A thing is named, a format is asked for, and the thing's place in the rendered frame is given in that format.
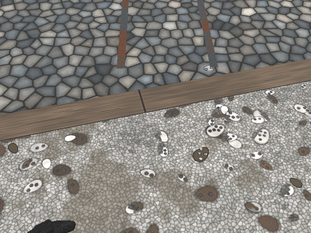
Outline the left robot hand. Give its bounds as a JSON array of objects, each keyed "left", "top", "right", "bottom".
[{"left": 27, "top": 219, "right": 76, "bottom": 233}]

